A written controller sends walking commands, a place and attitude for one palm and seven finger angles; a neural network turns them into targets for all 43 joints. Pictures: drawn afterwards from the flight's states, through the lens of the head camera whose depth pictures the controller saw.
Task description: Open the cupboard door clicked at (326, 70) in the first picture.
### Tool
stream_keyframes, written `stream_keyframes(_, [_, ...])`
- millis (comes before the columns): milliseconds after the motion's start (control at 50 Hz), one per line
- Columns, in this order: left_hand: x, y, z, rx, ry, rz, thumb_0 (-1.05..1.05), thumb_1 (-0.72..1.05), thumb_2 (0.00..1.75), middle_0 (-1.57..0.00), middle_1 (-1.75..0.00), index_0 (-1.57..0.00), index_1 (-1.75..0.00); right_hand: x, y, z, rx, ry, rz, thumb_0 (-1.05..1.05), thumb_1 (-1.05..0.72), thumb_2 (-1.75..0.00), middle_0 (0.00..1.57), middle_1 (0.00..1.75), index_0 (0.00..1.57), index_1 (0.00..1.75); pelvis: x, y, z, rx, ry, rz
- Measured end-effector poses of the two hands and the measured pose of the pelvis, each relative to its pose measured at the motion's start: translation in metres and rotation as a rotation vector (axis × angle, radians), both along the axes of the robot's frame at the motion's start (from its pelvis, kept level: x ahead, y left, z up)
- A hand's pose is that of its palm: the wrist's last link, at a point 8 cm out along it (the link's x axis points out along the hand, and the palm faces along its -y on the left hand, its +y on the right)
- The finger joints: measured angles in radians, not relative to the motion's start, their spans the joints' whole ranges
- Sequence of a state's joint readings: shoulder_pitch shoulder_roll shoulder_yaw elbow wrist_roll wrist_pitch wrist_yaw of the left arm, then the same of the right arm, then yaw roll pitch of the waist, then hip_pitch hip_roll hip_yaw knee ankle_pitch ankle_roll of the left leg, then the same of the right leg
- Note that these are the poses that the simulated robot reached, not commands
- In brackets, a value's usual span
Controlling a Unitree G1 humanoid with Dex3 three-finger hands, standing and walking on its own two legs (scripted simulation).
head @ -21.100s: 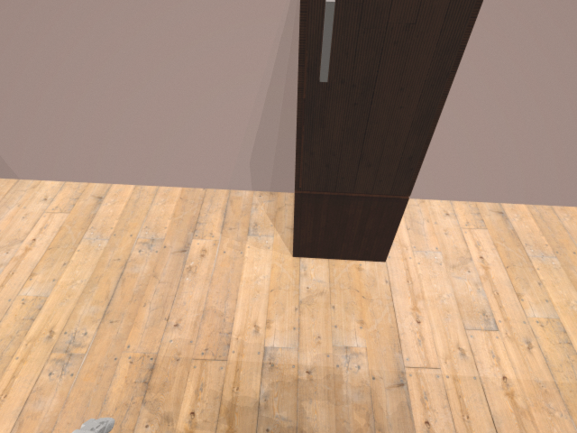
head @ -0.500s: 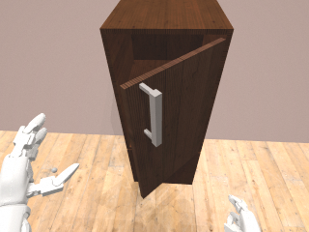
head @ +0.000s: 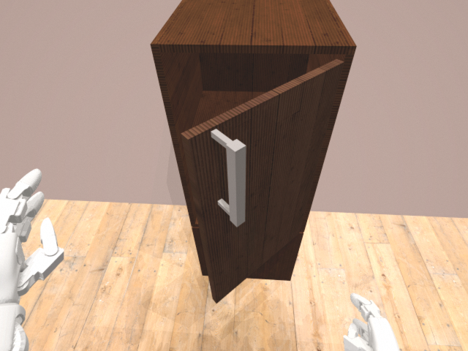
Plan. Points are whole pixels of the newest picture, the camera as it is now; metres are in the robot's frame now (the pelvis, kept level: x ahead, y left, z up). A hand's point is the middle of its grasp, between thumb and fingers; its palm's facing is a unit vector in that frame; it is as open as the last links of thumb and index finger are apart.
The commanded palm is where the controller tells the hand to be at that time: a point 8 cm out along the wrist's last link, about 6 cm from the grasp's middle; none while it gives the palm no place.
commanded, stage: draw the hand back to the body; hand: left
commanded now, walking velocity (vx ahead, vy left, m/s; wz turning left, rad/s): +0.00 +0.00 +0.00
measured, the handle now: (228, 181) +0.34 +0.05 +0.15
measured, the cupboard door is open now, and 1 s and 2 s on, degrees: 44 44 44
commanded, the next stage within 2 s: step back with the hand held close in 0.10 s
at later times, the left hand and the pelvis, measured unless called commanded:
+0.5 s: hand (61, 261) +0.18 +0.26 +0.14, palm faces +0.32 -0.80 -0.50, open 7.4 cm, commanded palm +0.13 +0.30 +0.17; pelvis -0.02 +0.00 +0.00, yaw -1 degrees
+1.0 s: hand out of the picture +0.08 +0.30 +0.16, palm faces +0.46 -0.77 -0.45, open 7.4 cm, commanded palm +0.02 +0.34 +0.17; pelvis -0.11 +0.04 -0.02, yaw +1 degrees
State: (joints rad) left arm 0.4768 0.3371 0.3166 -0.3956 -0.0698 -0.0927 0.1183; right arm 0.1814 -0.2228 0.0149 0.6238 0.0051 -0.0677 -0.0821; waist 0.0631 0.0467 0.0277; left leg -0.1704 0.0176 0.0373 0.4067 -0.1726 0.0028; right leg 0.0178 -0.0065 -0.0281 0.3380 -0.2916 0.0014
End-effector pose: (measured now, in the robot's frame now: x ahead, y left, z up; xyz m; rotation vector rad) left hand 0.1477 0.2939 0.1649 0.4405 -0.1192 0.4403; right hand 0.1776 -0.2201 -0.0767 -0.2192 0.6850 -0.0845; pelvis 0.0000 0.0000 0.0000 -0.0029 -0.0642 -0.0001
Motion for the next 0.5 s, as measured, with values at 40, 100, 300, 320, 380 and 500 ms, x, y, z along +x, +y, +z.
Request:
stream_keyframes(40, [0.0,0.0,0.0,0.005,0.003,0.0,0.01,0.88,0.89,-0.21,-0.3,-0.21,-0.31,0.0,-0.001,0.0,0.003,0.001,-0.002,0.01,-0.91,-0.9,0.2,0.3,0.2,0.3,0.0,-0.001,0.0,0.0,0.0,0.0])
stream_keyframes(100, [0.0,-0.001,0.0,0.006,0.006,0.006,0.01,0.89,0.9,-0.21,-0.3,-0.21,-0.31,0.0,-0.002,-0.001,0.007,0.004,-0.005,0.01,-0.91,-0.9,0.2,0.3,0.2,0.3,0.001,-0.003,0.0,0.0,0.0,-0.001])
stream_keyframes(300, [0.002,-0.004,0.005,0.039,0.007,-0.005,0.02,0.89,0.9,-0.21,-0.3,-0.21,-0.31,0.0,-0.01,-0.004,0.002,0.026,-0.01,0.01,-0.91,-0.9,0.2,0.3,0.2,0.3,0.001,-0.008,-0.001,-0.009,0.019,0.006])
stream_keyframes(320, [0.003,-0.004,0.007,0.055,0.01,-0.014,0.02,0.89,0.9,-0.21,-0.3,-0.21,-0.31,-0.001,-0.011,-0.004,0.001,0.033,-0.016,0.01,-0.91,-0.9,0.2,0.3,0.2,0.3,0.0,-0.007,-0.001,-0.011,0.026,0.005])
stream_keyframes(380, [0.003,-0.004,0.006,0.084,0.038,-0.042,0.01,0.89,0.9,-0.21,-0.3,-0.21,-0.31,-0.004,-0.016,-0.004,-0.005,0.05,-0.043,0.01,-0.91,-0.9,0.2,0.3,0.2,0.3,-0.004,-0.005,-0.002,-0.015,0.044,-0.001])
stream_keyframes(500, [-0.002,-0.001,-0.003,0.095,0.103,-0.088,0.01,0.89,0.9,-0.21,-0.3,-0.21,-0.31,-0.022,-0.02,-0.003,-0.024,0.073,-0.101,0.01,-0.91,-0.9,0.2,0.3,0.2,0.3,-0.018,0.003,-0.004,-0.019,0.06,-0.018])
